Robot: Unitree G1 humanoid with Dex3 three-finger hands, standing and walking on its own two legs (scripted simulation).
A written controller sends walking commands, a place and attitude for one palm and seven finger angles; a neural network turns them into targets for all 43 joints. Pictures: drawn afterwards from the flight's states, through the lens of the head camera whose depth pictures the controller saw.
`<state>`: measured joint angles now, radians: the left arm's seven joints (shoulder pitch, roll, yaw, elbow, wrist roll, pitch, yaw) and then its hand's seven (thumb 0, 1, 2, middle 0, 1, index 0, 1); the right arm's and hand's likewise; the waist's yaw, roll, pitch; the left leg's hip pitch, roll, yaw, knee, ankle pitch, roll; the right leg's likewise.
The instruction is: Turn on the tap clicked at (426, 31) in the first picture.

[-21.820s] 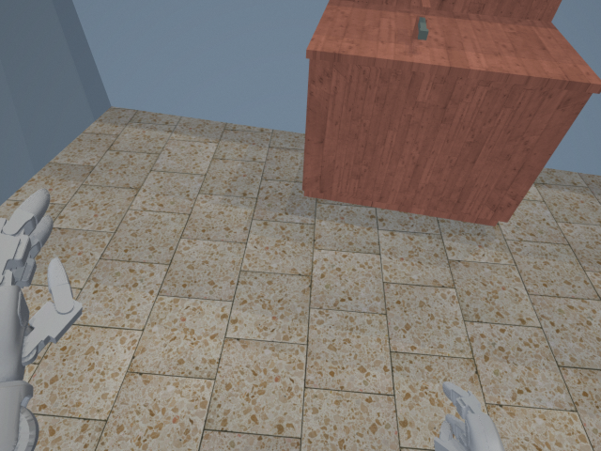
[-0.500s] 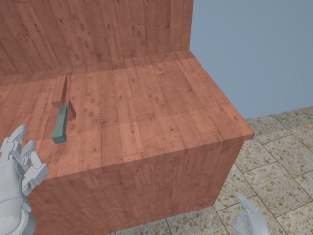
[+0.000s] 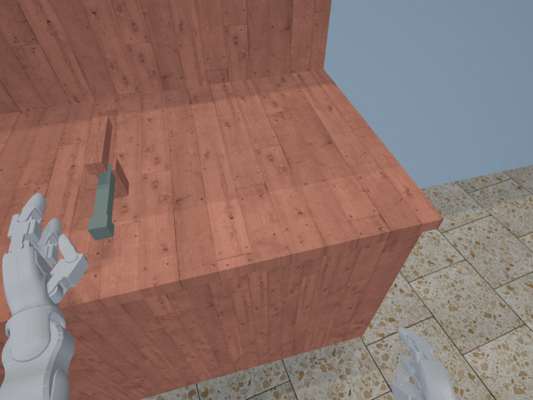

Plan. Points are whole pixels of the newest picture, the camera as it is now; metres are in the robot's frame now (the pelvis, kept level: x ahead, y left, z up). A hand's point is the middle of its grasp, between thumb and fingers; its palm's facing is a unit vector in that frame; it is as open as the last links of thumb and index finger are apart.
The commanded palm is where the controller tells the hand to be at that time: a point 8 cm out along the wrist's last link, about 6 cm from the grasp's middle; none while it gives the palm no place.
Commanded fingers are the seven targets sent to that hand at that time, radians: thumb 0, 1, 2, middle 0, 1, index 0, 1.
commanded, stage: reach beside the lever's end, fingers flat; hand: left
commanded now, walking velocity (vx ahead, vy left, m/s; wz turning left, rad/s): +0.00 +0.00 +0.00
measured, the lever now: (101, 227) +0.34 +0.30 +0.07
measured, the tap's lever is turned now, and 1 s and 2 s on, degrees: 0 0 4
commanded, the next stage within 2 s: push the lever round in 1.18 s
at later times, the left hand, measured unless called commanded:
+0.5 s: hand (72, 254) +0.28 +0.31 +0.08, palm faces +0.55 -0.83 -0.10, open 7.7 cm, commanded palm +0.24 +0.35 +0.08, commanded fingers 0.00 0.90 0.90 -0.15 -0.16 -0.15 -0.16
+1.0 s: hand (78, 240) +0.32 +0.33 +0.06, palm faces +0.53 -0.84 -0.10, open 7.8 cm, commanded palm +0.27 +0.36 +0.06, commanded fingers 0.00 0.90 0.90 -0.15 -0.15 -0.15 -0.15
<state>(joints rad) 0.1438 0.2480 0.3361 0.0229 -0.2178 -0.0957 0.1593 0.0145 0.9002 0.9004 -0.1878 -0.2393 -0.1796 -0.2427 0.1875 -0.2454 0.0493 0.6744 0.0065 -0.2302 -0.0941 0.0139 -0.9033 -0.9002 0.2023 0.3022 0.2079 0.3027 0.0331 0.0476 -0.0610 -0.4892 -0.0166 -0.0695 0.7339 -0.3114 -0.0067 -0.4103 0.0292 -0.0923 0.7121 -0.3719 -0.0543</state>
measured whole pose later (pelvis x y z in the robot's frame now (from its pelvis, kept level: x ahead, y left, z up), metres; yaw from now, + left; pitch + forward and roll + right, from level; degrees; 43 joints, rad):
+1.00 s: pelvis +0.00 +0.01 -0.01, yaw -1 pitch +10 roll -2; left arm -0.12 0.36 0.49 0.45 -0.20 -0.25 0.05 0.01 0.90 0.90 -0.16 -0.15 -0.15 -0.15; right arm 0.26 -0.27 0.02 0.68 0.01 -0.12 -0.07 0.01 -0.90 -0.90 0.20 0.30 0.21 0.30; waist -0.01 0.04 -0.09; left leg -0.67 0.00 -0.07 0.86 -0.36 0.00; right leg -0.57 0.04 -0.09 0.80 -0.40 -0.05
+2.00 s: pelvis +0.01 +0.01 -0.02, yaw -1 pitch +9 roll -2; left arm -0.06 0.25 0.37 0.32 -0.15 -0.25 0.19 0.02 0.93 0.91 -0.16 -0.15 -0.15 -0.15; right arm 0.23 -0.25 0.02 0.66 0.00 -0.10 -0.05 0.01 -0.90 -0.90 0.20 0.30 0.21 0.30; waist 0.00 0.04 -0.10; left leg -0.65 -0.01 -0.07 0.87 -0.38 0.01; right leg -0.55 0.04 -0.09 0.81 -0.42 -0.04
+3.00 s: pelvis +0.00 +0.00 -0.02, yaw +0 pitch +9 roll -2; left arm -0.25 0.10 0.23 0.41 -0.01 -0.17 0.61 0.00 0.91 0.90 -0.15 -0.15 -0.15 -0.15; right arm 0.19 -0.23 0.00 0.68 -0.04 -0.01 -0.03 0.01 -0.91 -0.90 0.20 0.30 0.21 0.30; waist -0.02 0.04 -0.12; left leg -0.66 -0.01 -0.08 0.87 -0.37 -0.01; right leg -0.57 0.04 -0.11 0.82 -0.42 -0.06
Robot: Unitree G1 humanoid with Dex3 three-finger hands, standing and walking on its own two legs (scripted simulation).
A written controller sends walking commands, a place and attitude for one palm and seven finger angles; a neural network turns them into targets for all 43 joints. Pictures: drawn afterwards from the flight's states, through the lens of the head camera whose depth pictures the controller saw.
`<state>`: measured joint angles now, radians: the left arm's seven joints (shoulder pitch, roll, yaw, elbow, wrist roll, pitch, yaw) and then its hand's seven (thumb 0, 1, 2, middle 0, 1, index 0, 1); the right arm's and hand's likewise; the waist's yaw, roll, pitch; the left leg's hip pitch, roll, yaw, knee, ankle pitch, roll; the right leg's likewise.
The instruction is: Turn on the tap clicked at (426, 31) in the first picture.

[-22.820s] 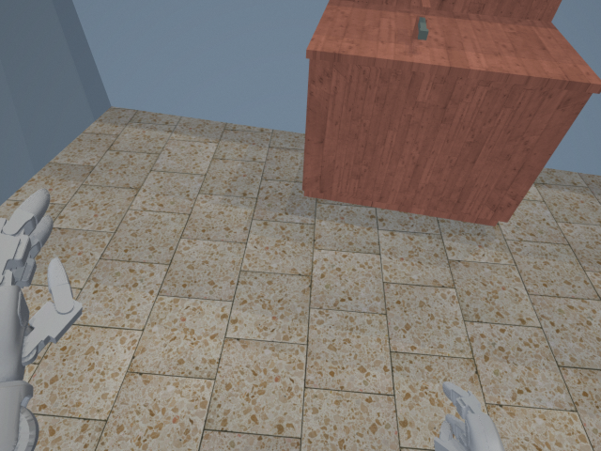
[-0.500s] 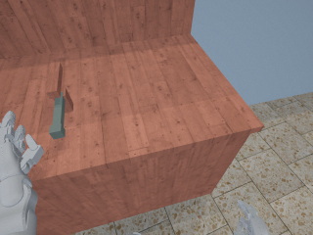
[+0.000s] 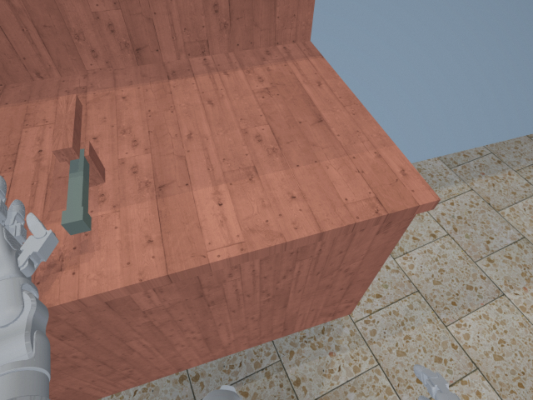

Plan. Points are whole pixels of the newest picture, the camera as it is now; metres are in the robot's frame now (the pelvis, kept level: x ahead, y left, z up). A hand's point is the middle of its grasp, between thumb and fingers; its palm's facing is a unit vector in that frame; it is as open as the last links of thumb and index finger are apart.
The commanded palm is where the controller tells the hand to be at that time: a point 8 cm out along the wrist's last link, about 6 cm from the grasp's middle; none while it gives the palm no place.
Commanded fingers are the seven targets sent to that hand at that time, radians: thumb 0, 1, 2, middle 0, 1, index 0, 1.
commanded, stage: reach beside the lever's end, fingers flat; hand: left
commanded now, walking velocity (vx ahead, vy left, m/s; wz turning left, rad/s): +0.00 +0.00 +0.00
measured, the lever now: (76, 220) +0.34 +0.30 +0.08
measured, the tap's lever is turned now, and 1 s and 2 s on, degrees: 0 4 33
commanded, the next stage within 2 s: push the lever round in 0.18 s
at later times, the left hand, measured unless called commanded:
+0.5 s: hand (58, 237) +0.32 +0.32 +0.07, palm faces +0.55 -0.83 -0.08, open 7.8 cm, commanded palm +0.27 +0.35 +0.07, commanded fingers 0.00 0.90 0.90 -0.15 -0.15 -0.15 -0.15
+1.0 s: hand (77, 234) +0.32 +0.29 +0.08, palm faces +0.56 -0.83 -0.08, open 7.7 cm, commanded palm +0.28 +0.32 +0.07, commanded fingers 0.00 0.90 0.90 -0.15 -0.15 -0.15 -0.15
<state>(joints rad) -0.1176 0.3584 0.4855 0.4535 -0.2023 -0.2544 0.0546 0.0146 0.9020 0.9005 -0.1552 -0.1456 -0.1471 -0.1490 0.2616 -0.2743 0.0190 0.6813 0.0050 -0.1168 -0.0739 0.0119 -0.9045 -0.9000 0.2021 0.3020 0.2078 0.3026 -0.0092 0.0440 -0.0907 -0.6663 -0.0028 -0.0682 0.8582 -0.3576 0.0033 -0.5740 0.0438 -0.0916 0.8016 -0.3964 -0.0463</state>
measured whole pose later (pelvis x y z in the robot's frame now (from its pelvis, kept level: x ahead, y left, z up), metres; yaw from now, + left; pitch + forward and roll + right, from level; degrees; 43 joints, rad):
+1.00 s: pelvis +0.01 +0.00 +0.00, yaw +0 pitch +9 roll -2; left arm -0.06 0.25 0.37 0.32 -0.15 -0.25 0.19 0.02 0.93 0.91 -0.16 -0.15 -0.15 -0.15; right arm 0.23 -0.25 0.02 0.66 0.00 -0.10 -0.05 0.01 -0.90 -0.90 0.20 0.30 0.21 0.30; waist 0.00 0.04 -0.10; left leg -0.65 -0.01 -0.07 0.87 -0.38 0.01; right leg -0.55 0.04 -0.09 0.81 -0.42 -0.04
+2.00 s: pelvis +0.00 -0.01 +0.00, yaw +1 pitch +9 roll -2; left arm -0.25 0.10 0.23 0.41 -0.01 -0.17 0.61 0.00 0.91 0.90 -0.15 -0.15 -0.15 -0.15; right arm 0.19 -0.23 0.00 0.68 -0.04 -0.01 -0.03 0.01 -0.91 -0.90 0.20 0.30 0.21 0.30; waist -0.02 0.04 -0.12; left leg -0.66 -0.01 -0.08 0.87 -0.37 -0.01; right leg -0.57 0.04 -0.11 0.82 -0.42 -0.06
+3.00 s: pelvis +0.00 -0.02 -0.01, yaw +1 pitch +12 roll -2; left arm -0.58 0.01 0.33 0.71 0.11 -0.12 0.92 0.00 0.95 0.93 -0.16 -0.15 -0.15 -0.15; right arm 0.21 -0.20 -0.03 0.75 -0.10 0.04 0.04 0.01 -0.91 -0.90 0.20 0.30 0.21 0.30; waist -0.06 0.05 -0.16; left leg -0.74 0.00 -0.10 0.89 -0.37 -0.03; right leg -0.65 0.05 -0.12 0.86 -0.43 -0.08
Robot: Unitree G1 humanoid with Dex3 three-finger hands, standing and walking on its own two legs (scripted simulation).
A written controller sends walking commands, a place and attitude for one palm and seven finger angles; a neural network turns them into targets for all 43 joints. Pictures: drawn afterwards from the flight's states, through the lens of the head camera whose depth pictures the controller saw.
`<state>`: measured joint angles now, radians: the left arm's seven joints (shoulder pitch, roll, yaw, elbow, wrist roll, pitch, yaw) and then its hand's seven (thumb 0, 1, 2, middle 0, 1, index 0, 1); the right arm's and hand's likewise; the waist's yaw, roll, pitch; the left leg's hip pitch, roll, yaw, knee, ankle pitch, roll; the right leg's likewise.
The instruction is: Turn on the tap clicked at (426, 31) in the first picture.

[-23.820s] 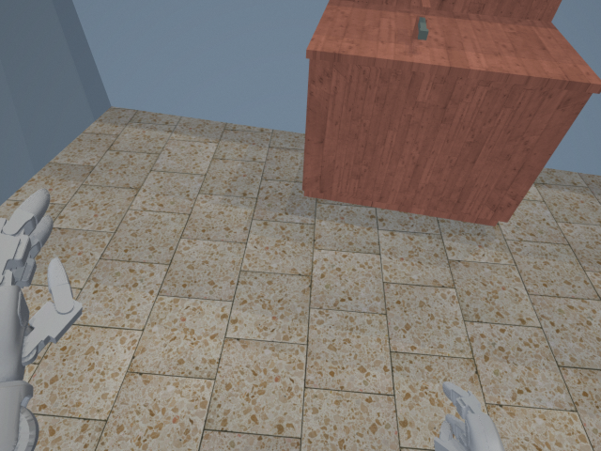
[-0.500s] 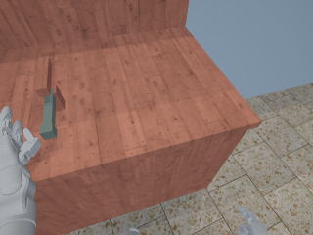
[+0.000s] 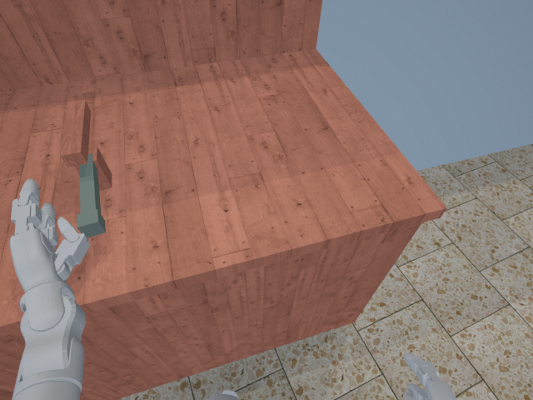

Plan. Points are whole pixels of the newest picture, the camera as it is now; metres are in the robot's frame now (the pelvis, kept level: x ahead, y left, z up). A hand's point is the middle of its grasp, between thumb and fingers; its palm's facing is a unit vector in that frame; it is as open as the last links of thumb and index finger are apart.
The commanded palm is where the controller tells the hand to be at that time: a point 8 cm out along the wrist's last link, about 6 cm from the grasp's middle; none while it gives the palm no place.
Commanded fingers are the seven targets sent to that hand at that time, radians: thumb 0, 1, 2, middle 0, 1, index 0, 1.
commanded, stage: push the lever round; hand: left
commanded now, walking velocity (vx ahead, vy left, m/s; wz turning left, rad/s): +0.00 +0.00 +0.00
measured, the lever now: (91, 223) +0.34 +0.28 +0.08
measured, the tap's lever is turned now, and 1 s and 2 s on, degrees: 4 33 55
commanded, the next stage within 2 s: none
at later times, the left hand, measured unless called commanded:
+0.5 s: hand (109, 232) +0.33 +0.25 +0.08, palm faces +0.63 -0.77 -0.05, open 7.7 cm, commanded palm +0.28 +0.28 +0.07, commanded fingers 0.00 0.90 0.90 -0.15 -0.15 -0.15 -0.15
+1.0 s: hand (138, 218) +0.36 +0.22 +0.08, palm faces +0.70 -0.71 -0.06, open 7.8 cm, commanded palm +0.30 +0.24 +0.07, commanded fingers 0.00 0.90 0.90 -0.15 -0.15 -0.15 -0.15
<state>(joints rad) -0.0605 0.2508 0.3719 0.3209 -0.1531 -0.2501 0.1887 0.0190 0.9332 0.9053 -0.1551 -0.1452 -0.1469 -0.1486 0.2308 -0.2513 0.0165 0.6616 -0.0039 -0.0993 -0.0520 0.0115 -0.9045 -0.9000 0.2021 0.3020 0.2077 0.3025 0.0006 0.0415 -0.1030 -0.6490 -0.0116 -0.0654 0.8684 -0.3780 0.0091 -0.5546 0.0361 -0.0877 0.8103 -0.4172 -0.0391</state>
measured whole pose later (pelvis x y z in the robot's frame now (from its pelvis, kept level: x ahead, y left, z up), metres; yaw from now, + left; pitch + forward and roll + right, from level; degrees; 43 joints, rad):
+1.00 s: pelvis -0.01 -0.01 +0.00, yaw +1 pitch +9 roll -2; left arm -0.25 0.10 0.23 0.41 -0.01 -0.17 0.61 0.00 0.91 0.90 -0.15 -0.15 -0.15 -0.15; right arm 0.19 -0.23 0.00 0.68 -0.04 -0.01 -0.03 0.01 -0.91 -0.90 0.20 0.30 0.21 0.30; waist -0.02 0.04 -0.12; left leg -0.66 -0.01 -0.08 0.87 -0.37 -0.01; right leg -0.57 0.04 -0.11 0.82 -0.42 -0.06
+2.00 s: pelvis -0.01 -0.03 -0.01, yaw +1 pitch +12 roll -2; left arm -0.58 0.01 0.33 0.71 0.11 -0.12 0.92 0.00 0.95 0.93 -0.16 -0.15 -0.15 -0.15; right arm 0.21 -0.20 -0.03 0.75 -0.10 0.04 0.04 0.01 -0.91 -0.90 0.20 0.30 0.21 0.30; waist -0.06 0.05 -0.16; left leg -0.74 0.00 -0.10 0.89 -0.37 -0.03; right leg -0.65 0.05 -0.12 0.86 -0.43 -0.08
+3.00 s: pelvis +0.01 -0.02 +0.00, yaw +0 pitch +14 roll -2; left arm -0.67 0.08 0.45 0.82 0.14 -0.12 0.91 0.01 0.90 0.90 -0.16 -0.15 -0.14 -0.15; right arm 0.31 -0.21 -0.05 0.74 -0.11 0.05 0.07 0.01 -0.91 -0.90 0.20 0.30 0.20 0.30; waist -0.10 0.04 -0.18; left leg -0.71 0.01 -0.08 0.85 -0.38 -0.02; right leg -0.63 0.06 -0.10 0.80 -0.42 -0.07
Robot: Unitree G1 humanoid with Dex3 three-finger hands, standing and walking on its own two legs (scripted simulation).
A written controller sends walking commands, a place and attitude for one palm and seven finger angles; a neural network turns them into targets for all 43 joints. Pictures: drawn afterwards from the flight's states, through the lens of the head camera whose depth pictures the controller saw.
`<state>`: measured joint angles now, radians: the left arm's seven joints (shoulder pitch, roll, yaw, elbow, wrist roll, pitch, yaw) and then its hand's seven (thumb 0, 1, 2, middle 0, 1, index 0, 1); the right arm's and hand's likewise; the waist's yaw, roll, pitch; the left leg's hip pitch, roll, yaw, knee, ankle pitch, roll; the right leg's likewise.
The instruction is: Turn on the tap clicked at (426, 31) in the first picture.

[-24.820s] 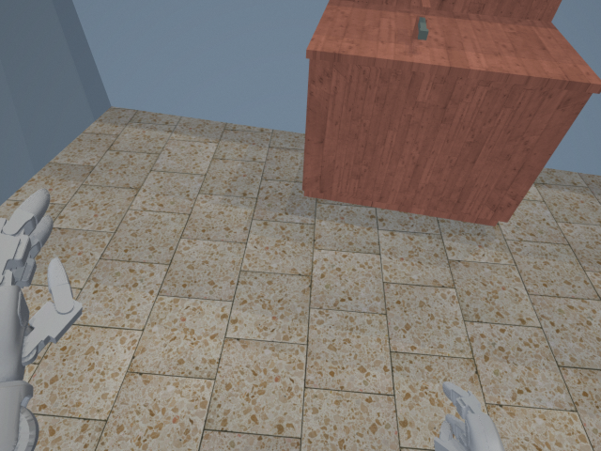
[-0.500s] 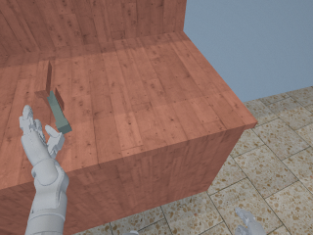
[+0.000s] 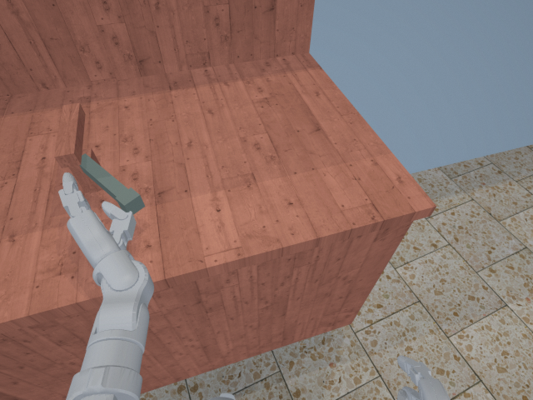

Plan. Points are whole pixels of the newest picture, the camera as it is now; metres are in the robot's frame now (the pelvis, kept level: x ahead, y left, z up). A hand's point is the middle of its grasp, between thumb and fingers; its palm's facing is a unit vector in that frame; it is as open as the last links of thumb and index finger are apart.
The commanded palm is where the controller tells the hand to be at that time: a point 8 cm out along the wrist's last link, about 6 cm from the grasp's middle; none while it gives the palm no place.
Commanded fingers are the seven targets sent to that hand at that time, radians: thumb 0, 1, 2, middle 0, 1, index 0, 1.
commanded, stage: push the lever round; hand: left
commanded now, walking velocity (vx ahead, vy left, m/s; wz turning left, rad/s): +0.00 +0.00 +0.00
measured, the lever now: (130, 202) +0.39 +0.23 +0.08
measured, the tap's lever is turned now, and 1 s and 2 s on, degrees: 33 55 81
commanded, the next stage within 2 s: lift the hand up off the lever in 1.54 s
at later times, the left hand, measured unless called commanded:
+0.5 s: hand (148, 206) +0.39 +0.21 +0.08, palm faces +0.77 -0.64 -0.04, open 7.6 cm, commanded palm +0.33 +0.22 +0.08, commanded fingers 0.00 0.90 0.90 -0.15 -0.15 -0.15 -0.15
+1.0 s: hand (163, 192) +0.42 +0.19 +0.08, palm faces +0.83 -0.55 -0.08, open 7.6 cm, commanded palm +0.36 +0.19 +0.08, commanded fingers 0.00 0.90 0.90 -0.15 -0.15 -0.15 -0.15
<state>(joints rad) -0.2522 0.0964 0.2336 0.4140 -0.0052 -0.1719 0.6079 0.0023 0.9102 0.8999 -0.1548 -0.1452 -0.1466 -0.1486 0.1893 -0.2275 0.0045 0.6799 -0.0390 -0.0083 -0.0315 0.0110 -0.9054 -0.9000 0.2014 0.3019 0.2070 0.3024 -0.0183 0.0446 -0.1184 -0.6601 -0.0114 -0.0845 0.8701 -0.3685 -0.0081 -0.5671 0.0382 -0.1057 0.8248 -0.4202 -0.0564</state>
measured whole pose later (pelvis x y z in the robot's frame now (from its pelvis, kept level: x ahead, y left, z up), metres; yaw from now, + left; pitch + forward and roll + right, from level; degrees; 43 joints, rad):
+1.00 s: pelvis +0.00 -0.01 -0.01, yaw +0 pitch +12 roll -2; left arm -0.58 0.01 0.33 0.71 0.11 -0.12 0.92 0.00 0.95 0.93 -0.16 -0.15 -0.15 -0.15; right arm 0.21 -0.20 -0.03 0.75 -0.10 0.04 0.04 0.01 -0.91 -0.90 0.20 0.30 0.21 0.30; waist -0.06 0.05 -0.16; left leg -0.74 0.00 -0.10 0.89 -0.37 -0.03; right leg -0.65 0.05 -0.12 0.86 -0.43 -0.08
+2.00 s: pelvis +0.02 -0.01 +0.00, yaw -1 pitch +14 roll -2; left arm -0.67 0.08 0.45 0.82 0.14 -0.12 0.91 0.01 0.90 0.90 -0.16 -0.15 -0.14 -0.15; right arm 0.31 -0.21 -0.05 0.74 -0.11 0.05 0.07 0.01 -0.91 -0.90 0.20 0.30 0.20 0.30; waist -0.10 0.04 -0.18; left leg -0.71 0.01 -0.08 0.85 -0.38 -0.02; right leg -0.63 0.06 -0.10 0.80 -0.42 -0.07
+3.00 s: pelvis +0.01 -0.02 +0.01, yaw +0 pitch +9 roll -1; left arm -0.63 0.04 0.34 0.64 0.09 0.07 0.88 0.01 0.90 0.90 -0.16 -0.15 -0.15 -0.15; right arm 0.22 -0.22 -0.03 0.76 -0.08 0.02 0.04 0.01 -0.91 -0.90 0.20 0.30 0.20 0.30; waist -0.06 0.04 -0.15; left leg -0.58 0.00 -0.09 0.76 -0.34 -0.03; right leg -0.49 0.05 -0.11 0.72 -0.39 -0.08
